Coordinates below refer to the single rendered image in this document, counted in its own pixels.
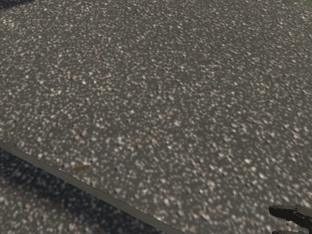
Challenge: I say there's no robot right hand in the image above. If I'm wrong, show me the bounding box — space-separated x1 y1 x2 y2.
268 204 312 234

